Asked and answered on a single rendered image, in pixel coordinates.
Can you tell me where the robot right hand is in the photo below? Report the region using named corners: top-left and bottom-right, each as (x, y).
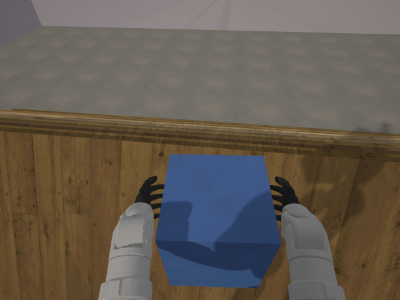
top-left (270, 176), bottom-right (299, 221)

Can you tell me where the robot left forearm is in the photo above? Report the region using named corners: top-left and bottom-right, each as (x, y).
top-left (98, 202), bottom-right (154, 300)

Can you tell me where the carton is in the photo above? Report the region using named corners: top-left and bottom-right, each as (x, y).
top-left (155, 154), bottom-right (281, 288)

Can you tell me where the robot left hand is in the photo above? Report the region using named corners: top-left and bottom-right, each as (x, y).
top-left (134, 176), bottom-right (164, 219)

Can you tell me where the robot right forearm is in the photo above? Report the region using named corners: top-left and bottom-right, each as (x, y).
top-left (281, 203), bottom-right (346, 300)

